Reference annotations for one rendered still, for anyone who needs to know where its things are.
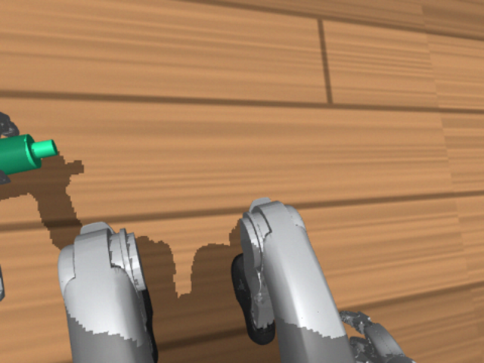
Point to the bottle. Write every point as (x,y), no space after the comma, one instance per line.
(20,153)

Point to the left robot hand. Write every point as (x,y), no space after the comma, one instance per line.
(7,129)

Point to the right robot foot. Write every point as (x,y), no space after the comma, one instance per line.
(242,292)

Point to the left robot foot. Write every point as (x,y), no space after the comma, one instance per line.
(149,326)

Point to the right robot hand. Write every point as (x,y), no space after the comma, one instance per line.
(378,347)

